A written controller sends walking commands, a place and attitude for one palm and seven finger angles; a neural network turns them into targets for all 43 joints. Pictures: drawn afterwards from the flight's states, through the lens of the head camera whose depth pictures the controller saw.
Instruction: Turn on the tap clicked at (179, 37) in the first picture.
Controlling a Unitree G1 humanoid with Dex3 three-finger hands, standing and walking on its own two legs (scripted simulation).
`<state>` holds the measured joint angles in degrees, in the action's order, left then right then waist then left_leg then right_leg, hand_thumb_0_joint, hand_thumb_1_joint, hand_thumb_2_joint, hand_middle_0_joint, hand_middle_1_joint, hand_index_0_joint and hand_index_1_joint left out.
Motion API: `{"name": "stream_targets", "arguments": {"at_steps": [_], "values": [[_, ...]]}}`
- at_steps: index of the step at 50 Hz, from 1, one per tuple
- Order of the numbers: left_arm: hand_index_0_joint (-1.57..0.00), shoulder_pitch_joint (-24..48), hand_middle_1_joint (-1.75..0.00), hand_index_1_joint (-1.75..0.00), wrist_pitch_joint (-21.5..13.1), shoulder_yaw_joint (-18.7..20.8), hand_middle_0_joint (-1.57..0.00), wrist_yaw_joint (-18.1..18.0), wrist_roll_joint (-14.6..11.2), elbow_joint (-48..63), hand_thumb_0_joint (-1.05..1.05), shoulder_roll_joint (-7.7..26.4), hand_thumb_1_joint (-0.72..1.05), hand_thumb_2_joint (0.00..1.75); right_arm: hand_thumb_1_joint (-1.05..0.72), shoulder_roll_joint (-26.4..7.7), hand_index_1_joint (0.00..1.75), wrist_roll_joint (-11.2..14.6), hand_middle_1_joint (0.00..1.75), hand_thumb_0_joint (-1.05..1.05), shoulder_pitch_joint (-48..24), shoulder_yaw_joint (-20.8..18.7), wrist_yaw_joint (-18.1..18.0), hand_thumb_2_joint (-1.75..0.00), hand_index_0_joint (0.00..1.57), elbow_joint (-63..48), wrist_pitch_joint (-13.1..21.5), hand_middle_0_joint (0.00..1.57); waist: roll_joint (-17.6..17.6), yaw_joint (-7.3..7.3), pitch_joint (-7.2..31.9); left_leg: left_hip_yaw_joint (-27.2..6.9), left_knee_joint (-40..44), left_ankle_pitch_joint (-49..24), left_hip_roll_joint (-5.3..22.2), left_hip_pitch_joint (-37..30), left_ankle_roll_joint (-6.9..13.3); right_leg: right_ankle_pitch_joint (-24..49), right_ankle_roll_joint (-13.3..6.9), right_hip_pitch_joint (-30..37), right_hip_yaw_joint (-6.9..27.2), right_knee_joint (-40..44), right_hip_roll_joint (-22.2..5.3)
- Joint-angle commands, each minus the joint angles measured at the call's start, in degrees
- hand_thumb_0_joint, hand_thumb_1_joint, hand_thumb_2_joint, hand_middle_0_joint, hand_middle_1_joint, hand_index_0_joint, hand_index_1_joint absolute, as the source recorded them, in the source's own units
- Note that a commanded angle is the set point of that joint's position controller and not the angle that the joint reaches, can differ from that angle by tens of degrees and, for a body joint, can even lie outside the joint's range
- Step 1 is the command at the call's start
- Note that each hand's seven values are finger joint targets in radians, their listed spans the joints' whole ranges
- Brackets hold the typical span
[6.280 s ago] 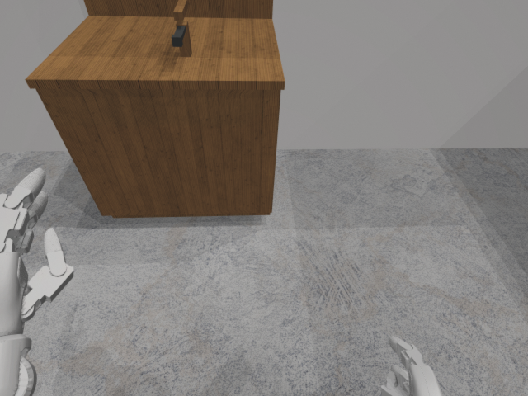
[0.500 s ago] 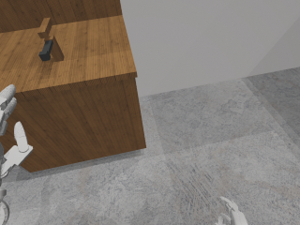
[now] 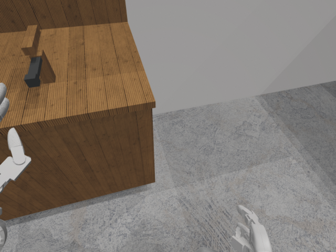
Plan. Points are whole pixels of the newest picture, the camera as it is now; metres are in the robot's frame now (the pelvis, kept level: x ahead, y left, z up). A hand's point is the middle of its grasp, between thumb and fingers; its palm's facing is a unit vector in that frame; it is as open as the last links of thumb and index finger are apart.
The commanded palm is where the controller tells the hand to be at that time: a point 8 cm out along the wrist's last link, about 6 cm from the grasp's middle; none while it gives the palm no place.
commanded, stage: take the last steps up to it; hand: left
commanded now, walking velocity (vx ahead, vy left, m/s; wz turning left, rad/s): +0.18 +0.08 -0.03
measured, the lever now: (32, 80) +0.52 +0.41 +0.10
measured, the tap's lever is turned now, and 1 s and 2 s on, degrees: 0 0 0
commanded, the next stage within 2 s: come to a stop and stand still in 0.22 s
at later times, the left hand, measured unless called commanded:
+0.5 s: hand (38, 120) +0.31 +0.26 +0.18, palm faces +0.36 -0.84 -0.42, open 7.4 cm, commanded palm +0.25 +0.31 +0.18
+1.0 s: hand (49, 136) +0.28 +0.23 +0.18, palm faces +0.37 -0.84 -0.40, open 7.4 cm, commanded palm +0.22 +0.28 +0.18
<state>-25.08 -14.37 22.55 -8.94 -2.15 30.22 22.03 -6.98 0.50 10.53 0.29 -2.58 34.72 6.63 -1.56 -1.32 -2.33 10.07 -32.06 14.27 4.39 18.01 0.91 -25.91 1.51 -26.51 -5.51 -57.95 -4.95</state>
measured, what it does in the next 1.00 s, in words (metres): steps on the spot: right foot, then left foot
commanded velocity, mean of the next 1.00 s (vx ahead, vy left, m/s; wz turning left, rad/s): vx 0.00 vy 0.01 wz -0.01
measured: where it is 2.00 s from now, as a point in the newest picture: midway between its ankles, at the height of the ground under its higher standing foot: outside the picture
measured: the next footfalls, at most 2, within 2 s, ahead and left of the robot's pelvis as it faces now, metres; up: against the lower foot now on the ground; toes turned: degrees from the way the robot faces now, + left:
right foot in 0.12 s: +0.09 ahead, -0.10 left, +0.00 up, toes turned -8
left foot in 0.42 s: +0.15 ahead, +0.15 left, +0.00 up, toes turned +6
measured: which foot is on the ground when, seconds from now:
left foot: down 0.00-0.14, up 0.16-0.40, down 0.42-0.74, up 0.76-1.00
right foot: up 0.00-0.10, down 0.12-0.44, up 0.46-0.66, down 0.68-1.00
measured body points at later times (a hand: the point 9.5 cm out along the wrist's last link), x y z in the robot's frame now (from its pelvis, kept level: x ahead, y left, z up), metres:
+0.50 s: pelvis +0.08 +0.03 +0.00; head +0.11 +0.04 +0.45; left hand +0.29 +0.30 +0.20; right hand +0.25 -0.23 -0.07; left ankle +0.11 +0.15 -0.73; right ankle +0.05 -0.09 -0.72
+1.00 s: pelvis +0.06 +0.00 +0.01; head +0.07 -0.01 +0.46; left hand +0.25 +0.27 +0.20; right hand +0.21 -0.25 -0.09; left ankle +0.05 +0.13 -0.72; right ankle +0.09 -0.07 -0.73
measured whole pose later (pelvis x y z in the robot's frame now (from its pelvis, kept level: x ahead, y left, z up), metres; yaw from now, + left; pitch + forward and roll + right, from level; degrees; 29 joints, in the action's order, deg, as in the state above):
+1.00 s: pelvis +0.06 +0.00 +0.01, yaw -1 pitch -1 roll +1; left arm -27.3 -9.7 18.4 -9.2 -2.3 28.2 19.7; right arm -13.5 -0.3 12.2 0.6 -4.5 35.2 2.8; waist 0.8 -0.7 -1.4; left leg 2.1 -34.0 19.1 0.7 14.6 -0.8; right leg -12.8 -4.4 -15.1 -6.7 -28.2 0.7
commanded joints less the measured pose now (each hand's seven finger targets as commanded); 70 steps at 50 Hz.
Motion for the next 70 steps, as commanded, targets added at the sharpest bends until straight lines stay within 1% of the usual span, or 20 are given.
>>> {"name": "stream_targets", "arguments": {"at_steps": [1,4,5,7,8,10,13,18,20,23,25,34,37,39,43,49,51,54,65,70], "values": [[-0.20,-1.75,-0.30,-0.30,-3.25,6.18,-0.20,-0.90,0.04,13.32,0.00,9.18,0.90,0.90,-0.90,-10.35,0.30,-0.07,0.30,0.00,-1.75,-2.75,-0.80,-0.90,0.20,-6.76,3.61,0.20,14.76,1.23,9.12,-8.80,12.13,-11.06,11.06,-5.97,7.22,3.81,0.13,6.55,-4.01,15.81,2.53],[-0.20,0.56,-0.30,-0.30,-1.77,6.16,-0.20,-1.09,0.37,7.28,0.00,8.98,0.90,0.90,-0.90,-10.38,0.30,-0.03,0.30,0.00,-2.57,-2.47,-1.67,-0.90,0.20,-6.31,2.48,0.20,9.27,1.67,8.64,-7.41,5.71,-1.56,10.00,-1.32,4.77,8.39,-0.51,15.87,-3.63,27.99,3.05],[-0.20,2.54,-0.30,-0.30,-1.55,5.69,-0.20,-1.02,0.78,5.74,0.00,8.91,0.90,0.90,-0.90,-10.15,0.30,-0.06,0.30,0.00,-2.50,-2.47,-1.82,-0.90,0.20,-6.26,1.89,0.20,3.62,1.46,7.89,-5.50,-0.60,3.77,7.02,2.85,3.15,10.57,-2.25,19.20,2.20,32.90,0.09],[-0.20,5.42,-0.30,-0.30,-0.64,5.59,-0.20,-0.69,0.18,2.98,0.00,9.71,0.90,0.90,-0.90,-9.53,0.30,-0.05,0.30,0.00,-3.53,-2.28,-1.31,-0.90,0.20,-7.47,1.65,0.20,-17.21,2.01,4.85,-2.78,-23.48,17.69,-3.24,17.46,-1.33,11.30,-11.49,21.13,34.07,43.00,-17.94],[-0.20,6.56,-0.30,-0.30,-1.12,4.44,-0.20,-0.46,-0.07,3.65,0.00,9.09,0.90,0.90,-0.90,-10.65,0.30,-0.17,0.30,0.00,-3.25,-3.06,-0.61,-0.90,0.20,-6.71,1.73,0.20,-16.72,1.73,4.13,-8.44,-31.52,15.01,-1.94,19.53,-1.89,14.36,-13.69,21.40,35.68,44.00,-19.97],[-0.20,5.64,-0.30,-0.30,-2.28,4.89,-0.20,-0.49,0.60,4.88,0.00,9.27,0.90,0.90,-0.90,-9.47,0.30,-0.29,0.30,0.00,-3.60,-1.56,-0.46,-0.90,0.20,-5.46,0.77,0.20,-7.77,1.38,4.86,-10.36,-33.58,10.91,0.03,20.06,-2.57,29.95,-12.92,23.71,22.60,39.38,-17.33],[-0.20,3.67,-0.30,-0.30,-3.36,4.38,-0.20,-0.70,1.43,7.76,0.00,8.78,0.90,0.90,-0.90,-9.01,0.30,-0.67,0.30,0.00,-4.95,-1.36,-0.94,-0.90,0.20,-6.45,0.02,0.20,-7.26,1.52,7.26,-6.52,-18.09,8.50,-0.23,10.15,-1.79,43.40,-9.69,21.04,9.96,35.47,-12.91],[-0.20,-0.54,-0.30,-0.30,-2.97,5.75,-0.20,-1.78,0.78,12.60,0.00,9.32,0.90,0.90,-0.90,-9.02,0.30,-1.21,0.30,0.00,-3.63,-2.21,-1.39,-0.90,0.20,-8.70,-0.13,0.20,-3.12,1.83,10.48,-1.17,4.21,-5.18,-4.25,-3.69,-1.78,38.08,-6.66,21.31,5.47,30.46,-8.04],[-0.20,-0.23,-0.30,-0.30,-2.99,5.88,-0.20,-1.67,0.30,13.99,0.00,9.69,0.90,0.90,-0.90,-10.67,0.30,-0.61,0.30,0.00,-2.51,-3.23,-1.83,-0.90,0.20,-9.57,-0.57,0.20,5.16,1.70,11.93,-7.50,8.81,-23.12,2.97,-12.20,0.14,30.27,-2.26,17.21,3.37,23.20,-2.99],[-0.20,0.21,-0.30,-0.30,-2.68,5.68,-0.20,-0.71,0.30,12.55,0.00,9.93,0.90,0.90,-0.90,-11.19,0.30,-1.20,0.30,0.00,-1.42,-3.39,-1.24,-0.90,0.20,-9.62,-0.36,0.20,19.15,1.00,10.13,-23.56,10.73,-51.24,15.71,-17.42,6.83,-6.50,-0.11,2.29,2.92,8.50,3.82],[-0.20,0.46,-0.30,-0.30,-2.45,5.09,-0.20,-0.71,0.47,14.38,0.00,9.49,0.90,0.90,-0.90,-11.14,0.30,-1.04,0.30,0.00,-0.84,-3.44,-0.22,-0.90,0.20,-9.16,0.71,0.20,16.78,1.32,11.37,-17.21,7.42,-53.08,13.92,-20.28,6.02,-1.53,-0.66,2.60,3.32,12.33,3.54],[-0.20,-2.20,-0.30,-0.30,1.32,5.01,-0.20,-0.17,-0.52,11.32,0.00,9.08,0.90,0.90,-0.90,-11.05,0.30,-0.57,0.30,0.00,-2.18,-1.99,-0.05,-0.90,0.20,-9.72,1.23,0.20,11.19,1.43,9.09,-10.21,7.04,-20.36,11.10,-4.11,1.61,16.51,-0.45,20.24,2.05,34.21,3.72],[-0.20,-1.00,-0.30,-0.30,2.62,3.57,-0.20,-0.06,-1.46,8.48,0.00,8.41,0.90,0.90,-0.90,-9.17,0.30,0.18,0.30,0.00,-2.09,-1.53,-0.56,-0.90,0.20,-9.90,0.93,0.20,-6.44,0.77,9.06,-5.37,-5.61,3.61,-1.31,-0.25,-3.07,34.73,-5.64,16.61,17.80,39.02,-7.82],[-0.20,-0.30,-0.30,-0.30,2.48,4.29,-0.20,-0.56,-1.17,7.89,0.00,9.13,0.90,0.90,-0.90,-8.71,0.30,-0.08,0.30,0.00,-2.73,-0.83,-0.55,-0.90,0.20,-8.60,0.57,0.20,-7.11,1.44,9.10,-9.89,-15.73,12.54,-2.98,4.50,-2.48,39.34,-8.91,18.26,20.26,39.80,-12.71],[-0.20,1.35,-0.30,-0.30,1.64,4.23,-0.20,-1.12,-0.28,7.59,0.00,8.74,0.90,0.90,-0.90,-8.59,0.30,-0.31,0.30,0.00,-4.83,0.07,-1.80,-0.90,0.20,-8.16,-0.18,0.20,-6.38,1.66,9.32,-9.55,-14.12,10.30,-3.06,5.08,-2.45,42.53,-8.81,21.62,13.64,37.09,-10.87],[-0.20,-1.15,-0.30,-0.30,1.04,3.10,-0.20,-1.60,0.15,10.01,0.00,7.94,0.90,0.90,-0.90,-10.12,0.30,-0.79,0.30,0.00,-2.80,-1.21,-2.03,-0.90,0.20,-8.56,-1.12,0.20,-0.90,1.59,9.60,-8.10,6.84,-0.69,-3.30,-5.30,-1.07,25.19,-5.93,19.18,12.43,37.65,-7.49],[-0.20,-0.01,-0.30,-0.30,0.68,2.85,-0.20,-1.57,0.11,11.38,0.00,8.41,0.90,0.90,-0.90,-11.74,0.30,-0.50,0.30,0.00,-3.05,-2.11,-2.14,-0.90,0.20,-9.48,-1.17,0.20,3.61,2.07,8.78,-13.25,10.72,-9.10,2.94,-7.36,0.49,14.67,-3.12,16.35,10.28,35.59,-2.82],[-0.20,0.00,-0.30,-0.30,0.68,1.98,-0.20,-1.07,0.36,7.53,0.00,7.31,0.90,0.90,-0.90,-11.86,0.30,-0.36,0.30,0.00,-4.14,-1.09,-2.36,-0.90,0.20,-9.35,-1.26,0.20,10.03,2.12,3.88,-17.20,15.15,-1.69,6.27,3.32,2.17,10.63,-1.36,18.27,7.25,32.85,1.63],[-0.20,5.39,-0.30,-0.30,1.28,0.73,-0.20,-1.07,0.91,5.91,0.00,7.60,0.90,0.90,-0.90,-11.26,0.30,-0.86,0.30,0.00,-2.49,-1.19,-1.71,-0.90,0.20,-7.96,0.46,0.20,-0.18,1.60,4.38,-10.76,5.89,7.84,-1.30,-0.50,0.12,-2.77,-3.40,11.39,14.56,44.92,-3.56],[-0.20,4.32,-0.30,-0.30,1.54,1.36,-0.20,-1.12,0.67,7.00,0.00,7.73,0.90,0.90,-0.90,-11.20,0.30,-0.95,0.30,0.00,-3.08,-0.74,-1.85,-0.90,0.20,-8.41,-0.07,0.20,3.69,1.73,4.68,-13.51,11.78,7.60,0.52,1.14,0.48,-0.01,-2.52,14.45,10.10,41.72,-0.41]]}}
